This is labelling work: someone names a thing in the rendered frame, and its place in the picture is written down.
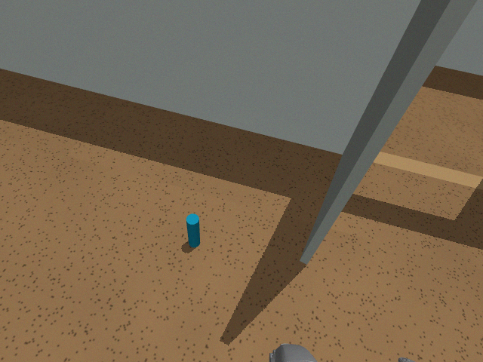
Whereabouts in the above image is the can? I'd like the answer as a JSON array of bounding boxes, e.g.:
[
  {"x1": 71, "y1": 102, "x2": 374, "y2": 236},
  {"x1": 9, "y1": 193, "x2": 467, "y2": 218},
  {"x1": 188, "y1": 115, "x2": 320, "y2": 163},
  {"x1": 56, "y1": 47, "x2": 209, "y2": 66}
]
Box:
[{"x1": 186, "y1": 213, "x2": 200, "y2": 247}]

